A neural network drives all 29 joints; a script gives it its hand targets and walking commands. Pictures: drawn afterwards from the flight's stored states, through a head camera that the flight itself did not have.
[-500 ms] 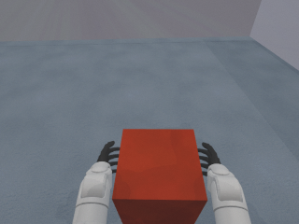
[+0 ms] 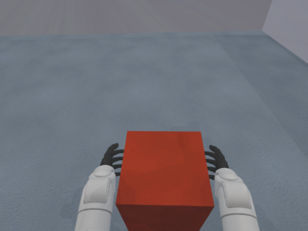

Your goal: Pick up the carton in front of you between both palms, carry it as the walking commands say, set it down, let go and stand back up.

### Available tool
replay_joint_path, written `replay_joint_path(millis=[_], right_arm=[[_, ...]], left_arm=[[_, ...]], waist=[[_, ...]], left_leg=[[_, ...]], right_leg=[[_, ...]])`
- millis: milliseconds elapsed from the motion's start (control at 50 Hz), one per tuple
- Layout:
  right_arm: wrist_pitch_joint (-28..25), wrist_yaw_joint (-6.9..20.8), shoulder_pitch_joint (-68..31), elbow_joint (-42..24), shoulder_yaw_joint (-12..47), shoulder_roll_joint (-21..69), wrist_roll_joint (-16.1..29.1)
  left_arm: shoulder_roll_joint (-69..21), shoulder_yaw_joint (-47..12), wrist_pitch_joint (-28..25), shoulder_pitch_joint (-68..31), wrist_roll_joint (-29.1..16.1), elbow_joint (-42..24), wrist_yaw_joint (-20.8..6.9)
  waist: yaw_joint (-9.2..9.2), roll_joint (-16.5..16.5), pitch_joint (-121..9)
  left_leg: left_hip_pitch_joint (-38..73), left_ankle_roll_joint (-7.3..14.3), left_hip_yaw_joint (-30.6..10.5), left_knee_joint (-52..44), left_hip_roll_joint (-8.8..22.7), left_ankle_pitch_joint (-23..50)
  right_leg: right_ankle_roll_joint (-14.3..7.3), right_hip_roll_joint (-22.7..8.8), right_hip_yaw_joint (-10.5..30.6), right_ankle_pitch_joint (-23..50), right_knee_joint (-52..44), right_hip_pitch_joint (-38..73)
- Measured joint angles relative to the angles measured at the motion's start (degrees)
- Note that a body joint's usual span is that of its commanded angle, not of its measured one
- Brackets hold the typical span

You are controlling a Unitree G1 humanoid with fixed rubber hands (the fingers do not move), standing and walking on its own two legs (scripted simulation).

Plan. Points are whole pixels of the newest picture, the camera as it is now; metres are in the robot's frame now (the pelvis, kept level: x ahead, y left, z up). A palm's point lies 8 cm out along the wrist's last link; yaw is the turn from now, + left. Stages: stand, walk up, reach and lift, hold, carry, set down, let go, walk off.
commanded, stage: hold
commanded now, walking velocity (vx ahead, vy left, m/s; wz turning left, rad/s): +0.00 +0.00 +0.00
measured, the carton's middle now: (163, 183) +0.30 +0.00 -0.05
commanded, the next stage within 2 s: set down in 0.40 s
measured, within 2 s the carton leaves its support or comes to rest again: neither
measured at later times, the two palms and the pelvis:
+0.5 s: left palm (100, 175) +0.26 +0.16 +0.04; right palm (217, 171) +0.28 -0.14 +0.04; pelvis -0.02 -0.01 +0.00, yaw +4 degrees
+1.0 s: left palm (113, 188) +0.32 +0.16 -0.13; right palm (200, 183) +0.34 -0.13 -0.14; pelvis -0.03 -0.01 -0.06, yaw +4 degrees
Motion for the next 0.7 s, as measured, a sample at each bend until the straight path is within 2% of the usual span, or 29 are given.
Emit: replay_joint_path(millis=[160, 480, 580, 700], right_arm=[[-0.4, -0.1, -0.6, 1.5, -0.4, 0.1, -0.5], [-0.9, 1.0, -4.9, 7.1, -4.4, 1.1, -2.8], [-3.0, 1.2, -9.3, 12.3, -9.4, 2.4, -5.3], [-8.4, 2.1, -16.1, 19.8, -16.9, 3.4, -9.3]], left_arm=[[-0.1, 0.8, -0.7, -0.6, 0.3, 1.6, -0.1], [-1.0, 4.8, -1.3, -4.3, 2.4, 6.7, -1.1], [-2.3, 9.8, -3.5, -8.7, 5.3, 12.0, -1.4], [-3.2, 17.6, -8.9, -15.5, 9.9, 19.4, -2.4]], waist=[[0.11, 0.3, 3.0], [-0.18, 0.3, 2.6], [-0.45, 0.3, 2.7], [-0.42, 0.3, 4.0]], left_leg=[[4.3, 0.1, -2.2, -1.9, -1.1, 1.2], [4.5, -0.2, -6.7, -0.1, -2.8, 1.2], [3.0, -0.1, -8.0, 2.3, -3.3, 0.0], [-2.6, -0.2, -8.9, 7.3, -3.8, -2.1]], right_leg=[[0.4, 0.6, 1.7, 0.9, -1.9, 4.6], [-0.1, 2.9, 5.6, -0.3, 0.3, 5.5], [-0.3, 3.6, 6.4, -1.7, 2.6, 4.3], [-0.5, 4.4, 7.2, -3.7, 7.5, -1.2]])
